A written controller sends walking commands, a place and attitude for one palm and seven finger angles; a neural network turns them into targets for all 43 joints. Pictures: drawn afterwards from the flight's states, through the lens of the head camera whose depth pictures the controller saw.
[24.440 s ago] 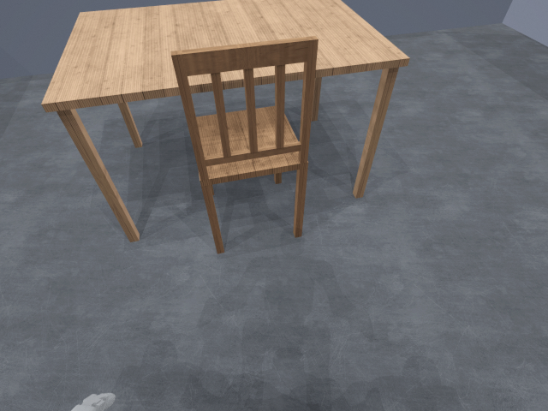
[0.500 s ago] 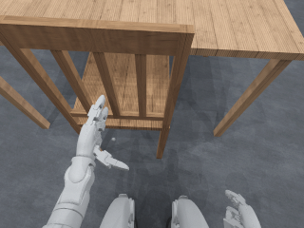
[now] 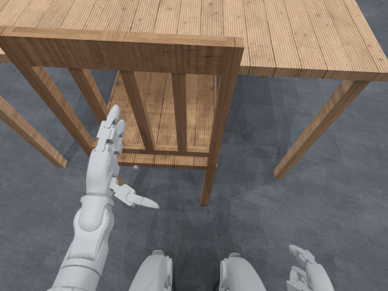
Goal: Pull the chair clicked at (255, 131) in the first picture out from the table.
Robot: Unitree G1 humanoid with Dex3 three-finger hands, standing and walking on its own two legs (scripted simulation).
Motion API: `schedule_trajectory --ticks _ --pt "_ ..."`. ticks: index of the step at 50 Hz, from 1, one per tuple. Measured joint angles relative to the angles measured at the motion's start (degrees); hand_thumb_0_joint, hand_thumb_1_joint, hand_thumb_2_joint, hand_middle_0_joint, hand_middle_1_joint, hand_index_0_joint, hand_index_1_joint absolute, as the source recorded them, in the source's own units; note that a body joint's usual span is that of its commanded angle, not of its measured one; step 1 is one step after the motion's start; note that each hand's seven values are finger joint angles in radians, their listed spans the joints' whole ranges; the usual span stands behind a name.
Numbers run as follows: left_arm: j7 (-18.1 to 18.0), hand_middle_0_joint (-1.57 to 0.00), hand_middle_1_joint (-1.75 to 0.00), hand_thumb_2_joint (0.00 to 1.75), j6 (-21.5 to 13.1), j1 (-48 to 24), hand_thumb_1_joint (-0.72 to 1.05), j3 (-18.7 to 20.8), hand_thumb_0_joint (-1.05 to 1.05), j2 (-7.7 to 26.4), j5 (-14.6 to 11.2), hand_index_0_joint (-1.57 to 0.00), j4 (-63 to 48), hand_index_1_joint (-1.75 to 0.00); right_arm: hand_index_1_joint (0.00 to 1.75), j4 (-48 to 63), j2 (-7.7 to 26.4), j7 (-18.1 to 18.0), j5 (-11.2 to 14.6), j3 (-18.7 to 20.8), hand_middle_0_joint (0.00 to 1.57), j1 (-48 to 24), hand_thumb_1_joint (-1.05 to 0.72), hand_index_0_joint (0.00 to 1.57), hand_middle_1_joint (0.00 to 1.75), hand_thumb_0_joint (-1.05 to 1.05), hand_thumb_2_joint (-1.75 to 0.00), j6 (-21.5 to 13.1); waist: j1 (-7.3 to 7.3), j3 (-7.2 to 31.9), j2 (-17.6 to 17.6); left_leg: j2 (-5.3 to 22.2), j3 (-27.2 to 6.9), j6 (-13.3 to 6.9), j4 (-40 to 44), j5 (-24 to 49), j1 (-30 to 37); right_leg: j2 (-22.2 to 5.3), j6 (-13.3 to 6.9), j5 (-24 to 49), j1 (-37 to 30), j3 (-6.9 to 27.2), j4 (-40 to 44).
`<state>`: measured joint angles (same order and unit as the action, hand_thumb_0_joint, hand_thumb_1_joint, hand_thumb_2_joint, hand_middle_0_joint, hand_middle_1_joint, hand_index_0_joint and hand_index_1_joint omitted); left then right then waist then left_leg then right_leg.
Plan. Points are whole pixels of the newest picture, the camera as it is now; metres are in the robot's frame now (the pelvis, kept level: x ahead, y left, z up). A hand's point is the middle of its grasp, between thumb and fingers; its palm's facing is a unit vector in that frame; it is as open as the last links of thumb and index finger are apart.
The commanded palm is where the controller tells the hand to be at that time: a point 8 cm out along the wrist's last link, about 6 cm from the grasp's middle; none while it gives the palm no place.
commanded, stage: aim the fingers beside a spindle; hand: left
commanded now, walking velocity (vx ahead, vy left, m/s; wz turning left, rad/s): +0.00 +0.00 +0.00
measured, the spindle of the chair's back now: (141, 115) +0.48 +0.13 +0.02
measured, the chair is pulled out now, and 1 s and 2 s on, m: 0.00 0.00 0.00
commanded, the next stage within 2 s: none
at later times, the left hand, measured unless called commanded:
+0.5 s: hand (145, 177) +0.35 +0.11 -0.01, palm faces -0.10 -1.00 +0.00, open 16.9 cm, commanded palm +0.33 +0.17 +0.02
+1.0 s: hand (131, 166) +0.35 +0.13 +0.04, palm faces -0.03 -1.00 -0.06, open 16.9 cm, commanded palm +0.33 +0.18 +0.02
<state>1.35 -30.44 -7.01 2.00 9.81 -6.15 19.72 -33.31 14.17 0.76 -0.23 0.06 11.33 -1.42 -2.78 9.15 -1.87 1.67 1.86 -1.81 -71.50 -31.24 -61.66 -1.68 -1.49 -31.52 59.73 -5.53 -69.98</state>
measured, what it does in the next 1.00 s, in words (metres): stands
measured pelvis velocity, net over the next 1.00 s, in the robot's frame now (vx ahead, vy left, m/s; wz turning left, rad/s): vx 0.01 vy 0.00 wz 0.00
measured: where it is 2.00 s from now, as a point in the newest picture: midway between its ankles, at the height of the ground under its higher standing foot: outside the picture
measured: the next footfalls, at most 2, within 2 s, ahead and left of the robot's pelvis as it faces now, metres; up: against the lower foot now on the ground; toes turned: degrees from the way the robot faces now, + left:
none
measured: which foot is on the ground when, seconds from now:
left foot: down 0.00-1.00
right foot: down 0.00-1.00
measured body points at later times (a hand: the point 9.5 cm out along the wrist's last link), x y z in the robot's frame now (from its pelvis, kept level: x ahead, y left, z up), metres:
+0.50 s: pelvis +0.00 +0.00 +0.00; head +0.12 +0.00 +0.43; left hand +0.35 +0.17 -0.01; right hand +0.14 -0.25 -0.12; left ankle +0.02 +0.10 -0.63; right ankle +0.02 -0.11 -0.63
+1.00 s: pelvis +0.01 +0.00 +0.00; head +0.12 +0.01 +0.44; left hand +0.34 +0.18 +0.05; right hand +0.15 -0.24 -0.11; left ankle +0.02 +0.10 -0.63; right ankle +0.02 -0.11 -0.63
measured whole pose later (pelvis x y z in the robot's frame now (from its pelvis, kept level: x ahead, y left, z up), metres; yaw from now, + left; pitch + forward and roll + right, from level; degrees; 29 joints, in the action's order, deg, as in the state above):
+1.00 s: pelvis +0.01 +0.00 +0.00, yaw +0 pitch +22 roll -2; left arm 1.4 -30.8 -6.3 2.1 10.1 -6.3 19.2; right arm -33.6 14.0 0.7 -0.3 -0.2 11.3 -1.5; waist -2.7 9.2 -1.9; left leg 1.4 1.8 -2.2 -71.1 -31.6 -61.5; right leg -1.7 -1.0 -31.6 59.4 -5.4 -69.2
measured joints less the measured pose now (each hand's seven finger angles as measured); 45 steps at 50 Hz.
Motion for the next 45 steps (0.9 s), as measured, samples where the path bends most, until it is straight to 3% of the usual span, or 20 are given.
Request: schedule_trajectory --ticks 4,8,12,16,18,21,24,26,29,33,37,40,42,45 --pt "2.2 -0.06 -0.08 0.30 3.7 -3.8 -0.50 0.8 -0.02 0.7 -1.2 -0.06 7.6 -0.08 0.30 0.2 0.3 0.5 0.9 -0.7 0.20 -0.1 -0.90 0.20 0.30 0.01 -0.90 1.1 0.02 0.3 -0.1 -0.1 -0.3 0.1 -0.5 0.0 -0.8 -0.1 -0.2 -0.1 0.7 -0.3 -0.6" --pt "4.3 -0.06 -0.08 0.30 6.5 -0.9 -0.50 -0.6 -0.02 -0.4 -2.7 -0.06 7.2 -0.08 0.30 1.5 0.1 0.1 1.1 -0.4 0.20 0.1 -0.90 0.20 0.30 0.01 -0.90 0.9 -0.48 -0.4 -0.2 0.1 -0.2 0.1 -0.5 0.1 -1.1 0.1 -0.2 0.1 1.0 -0.2 -0.4" --pt "2.3 -0.06 -0.08 0.30 3.2 3.6 -0.50 -2.1 -0.02 -1.2 -1.9 -0.06 -0.9 -0.08 0.30 1.2 -0.2 -0.6 0.4 0.1 0.20 0.2 -0.90 0.20 0.30 0.01 -0.90 -0.3 -0.41 -1.1 0.1 0.2 0.1 0.1 0.0 0.2 -0.4 0.2 -0.1 0.3 0.5 0.1 0.0" --pt "-0.1 -0.07 -0.08 0.30 -0.7 0.9 -0.50 -0.9 -0.02 -0.3 -0.2 -0.07 -1.2 -0.08 0.30 -0.4 0.0 -0.3 -0.1 -0.1 0.20 0.0 -0.90 0.20 0.30 0.01 -0.90 -0.5 0.07 -0.2 -0.1 0.0 -0.2 0.1 -0.1 0.2 -0.3 0.0 -0.1 0.1 0.3 -0.1 -0.1" --pt "0.3 -0.07 -0.08 0.29 0.0 -2.6 -0.51 0.1 -0.02 0.4 0.0 -0.07 3.2 -0.08 0.30 -0.8 0.2 0.0 0.2 -0.5 0.20 -0.3 -0.90 0.20 0.30 0.01 -0.90 0.1 0.08 0.2 -0.2 -0.1 -0.4 0.2 -0.5 0.1 -0.8 -0.1 -0.2 -0.1 0.7 -0.3 -0.6" --pt "2.3 -0.06 -0.08 0.30 3.9 -6.5 -0.50 0.9 -0.01 0.9 -0.8 -0.06 10.4 -0.08 0.30 -0.2 0.4 0.2 1.0 -1.1 0.20 -0.7 -0.90 0.20 0.30 0.01 -0.90 0.8 -0.31 0.0 -0.2 -0.1 -0.5 0.2 -1.1 0.0 -1.7 -0.1 -0.3 -0.2 1.5 -0.5 -1.1" --pt "4.0 -0.06 -0.08 0.30 6.9 -5.4 -0.50 0.7 -0.02 0.4 -2.2 -0.06 11.2 -0.08 0.30 1.1 0.3 -0.1 1.1 -0.9 0.20 -0.5 -0.90 0.20 0.30 0.01 -0.90 0.9 -0.87 -0.6 0.0 0.1 -0.3 0.1 -1.1 0.1 -2.3 0.1 -0.3 0.0 2.2 -0.3 -1.1" --pt "3.9 -0.06 -0.08 0.30 6.7 -2.5 -0.50 0.3 -0.02 -0.3 -2.6 -0.06 7.1 -0.08 0.30 1.6 0.1 -0.4 0.8 -0.4 0.20 -0.2 -0.90 0.20 0.30 0.01 -0.90 0.4 -1.03 -1.1 0.1 0.2 -0.1 0.1 -0.8 0.0 -2.1 0.2 -0.2 0.1 2.1 -0.1 -0.8" --pt "2.2 -0.06 -0.08 0.30 3.4 1.5 -0.50 -0.3 -0.02 -0.7 -2.3 -0.06 -0.4 -0.08 0.30 1.1 -0.2 -0.7 0.3 0.1 0.20 0.4 -0.90 0.20 0.30 0.01 -0.90 -0.4 -0.69 -1.2 0.2 0.3 0.2 0.1 0.1 0.1 -0.8 0.3 -0.1 0.2 1.0 0.3 0.1" --pt "0.8 -0.07 -0.08 0.30 0.0 -0.3 -0.50 0.6 -0.02 0.4 -1.0 -0.07 0.0 -0.08 0.30 -0.6 0.1 -0.3 0.1 -0.2 0.20 0.7 -0.90 0.20 0.30 0.01 -0.90 -0.2 -0.06 0.0 -0.1 0.0 -0.1 0.0 0.6 0.0 0.0 0.1 0.1 0.0 0.0 0.0 0.7" --pt "3.0 -0.06 -0.08 0.30 3.6 -5.4 -0.50 1.5 -0.01 1.2 -1.4 -0.06 9.4 -0.08 0.30 -0.6 0.5 0.2 1.0 -0.8 0.20 0.2 -0.90 0.20 0.30 0.01 -0.90 0.8 -0.27 0.4 -0.1 -0.2 -0.5 0.0 -0.3 -0.3 -0.9 -0.1 0.0 -0.3 0.6 -0.4 -0.1" --pt "4.6 -0.06 -0.08 0.30 6.9 -4.2 -0.50 0.7 -0.01 0.5 -2.7 -0.06 10.4 -0.08 0.30 0.9 0.4 0.1 1.2 -0.6 0.20 0.0 -0.90 0.20 0.30 0.01 -0.90 1.1 -0.82 -0.2 0.0 -0.1 -0.4 -0.1 -0.6 -0.3 -1.5 0.1 0.0 -0.2 1.3 -0.2 -0.3" --pt "4.5 -0.06 -0.08 0.30 7.1 -1.0 -0.50 -0.4 -0.02 -0.5 -3.0 -0.06 6.5 -0.08 0.30 1.7 0.2 -0.2 1.0 -0.1 0.20 0.0 -0.90 0.20 0.30 0.01 -0.90 0.6 -1.01 -0.9 0.0 0.1 -0.2 -0.2 -0.4 -0.4 -1.3 0.2 0.2 -0.1 1.1 0.0 0.0" --pt "2.4 -0.06 -0.08 0.30 4.0 3.7 -0.50 -1.7 -0.02 -1.2 -2.3 -0.06 -1.6 -0.08 0.30 1.6 -0.2 -0.6 0.3 0.3 0.20 0.2 -0.90 0.20 0.30 0.01 -0.90 -0.2 -0.69 -1.2 0.2 0.1 0.3 -0.3 0.4 -0.3 -0.3 0.3 0.4 0.1 0.3 0.5 0.8"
